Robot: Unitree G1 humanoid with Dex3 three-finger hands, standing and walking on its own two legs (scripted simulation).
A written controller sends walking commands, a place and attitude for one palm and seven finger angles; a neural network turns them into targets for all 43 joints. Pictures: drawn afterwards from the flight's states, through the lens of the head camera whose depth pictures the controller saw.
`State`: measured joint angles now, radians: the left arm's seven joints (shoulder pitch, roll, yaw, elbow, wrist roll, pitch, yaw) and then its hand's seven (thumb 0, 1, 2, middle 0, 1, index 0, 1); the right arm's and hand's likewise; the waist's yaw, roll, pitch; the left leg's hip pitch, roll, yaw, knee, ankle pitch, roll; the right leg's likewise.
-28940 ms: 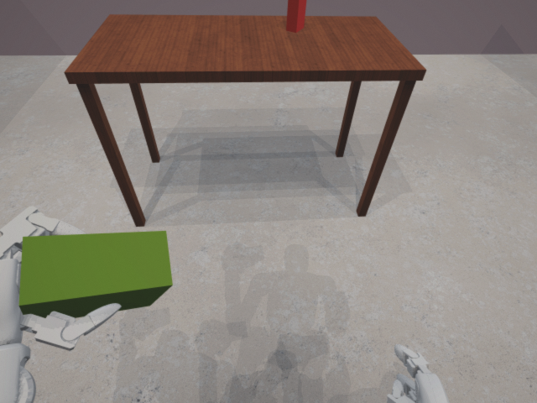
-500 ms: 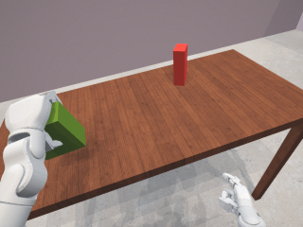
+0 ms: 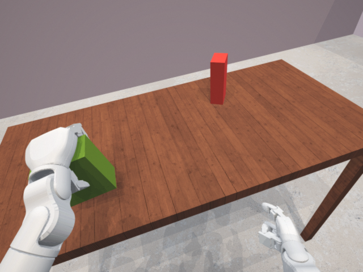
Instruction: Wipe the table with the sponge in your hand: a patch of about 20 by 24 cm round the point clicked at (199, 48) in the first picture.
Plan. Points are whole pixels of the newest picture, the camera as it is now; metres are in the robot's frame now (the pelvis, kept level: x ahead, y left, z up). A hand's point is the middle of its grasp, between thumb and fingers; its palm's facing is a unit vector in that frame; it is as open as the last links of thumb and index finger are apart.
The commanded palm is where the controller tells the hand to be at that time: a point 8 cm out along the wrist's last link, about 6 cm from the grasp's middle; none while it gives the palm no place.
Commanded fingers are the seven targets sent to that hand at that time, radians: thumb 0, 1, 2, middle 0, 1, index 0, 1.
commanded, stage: move the sponge above the wiping area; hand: left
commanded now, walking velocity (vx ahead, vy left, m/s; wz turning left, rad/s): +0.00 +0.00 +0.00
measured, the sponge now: (83, 177) +0.27 +0.27 +0.09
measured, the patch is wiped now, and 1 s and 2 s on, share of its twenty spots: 0.00 0.00 0.00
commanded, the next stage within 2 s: none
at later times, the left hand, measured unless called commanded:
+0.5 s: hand (88, 172) +0.27 +0.25 +0.12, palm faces +0.02 -0.08 -1.00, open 10.2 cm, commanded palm +0.23 +0.25 +0.19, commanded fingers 0.00 0.10 1.30 -1.20 -1.60 -1.20 -1.60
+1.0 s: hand (84, 174) +0.26 +0.25 +0.12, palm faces +0.06 -0.08 -0.99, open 10.2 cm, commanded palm +0.22 +0.25 +0.20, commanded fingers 0.00 0.10 1.30 -1.20 -1.60 -1.20 -1.60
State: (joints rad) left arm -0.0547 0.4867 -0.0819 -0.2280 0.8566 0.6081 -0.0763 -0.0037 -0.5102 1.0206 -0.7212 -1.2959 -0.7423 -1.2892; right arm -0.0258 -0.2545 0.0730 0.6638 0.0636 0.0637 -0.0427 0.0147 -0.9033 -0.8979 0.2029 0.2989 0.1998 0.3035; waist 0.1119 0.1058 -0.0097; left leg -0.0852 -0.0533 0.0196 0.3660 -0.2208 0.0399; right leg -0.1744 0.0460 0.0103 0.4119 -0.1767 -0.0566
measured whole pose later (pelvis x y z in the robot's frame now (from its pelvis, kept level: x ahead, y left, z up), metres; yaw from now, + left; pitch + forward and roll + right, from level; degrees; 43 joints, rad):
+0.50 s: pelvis +0.00 -0.02 +0.00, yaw +1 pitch -4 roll +1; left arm -0.07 0.48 -0.16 -0.10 0.91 0.52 -0.11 0.00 -0.51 1.02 -0.72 -1.29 -0.74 -1.29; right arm -0.02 -0.26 0.07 0.68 0.05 0.05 -0.06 0.01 -0.90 -0.90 0.20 0.30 0.20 0.30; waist 0.11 0.12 0.00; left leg -0.09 -0.04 0.00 0.37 -0.22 0.02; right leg -0.18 0.06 0.00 0.42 -0.18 -0.08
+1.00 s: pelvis +0.00 -0.02 +0.00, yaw +0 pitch -4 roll +1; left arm -0.01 0.50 -0.11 -0.13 0.88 0.43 -0.07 0.00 -0.51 1.02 -0.72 -1.29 -0.74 -1.29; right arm 0.00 -0.27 0.04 0.69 0.05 0.01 -0.08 0.02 -0.91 -0.90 0.20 0.30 0.20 0.30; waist 0.12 0.11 -0.01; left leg -0.09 -0.04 0.01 0.39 -0.23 0.02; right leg -0.18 0.06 0.00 0.43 -0.19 -0.08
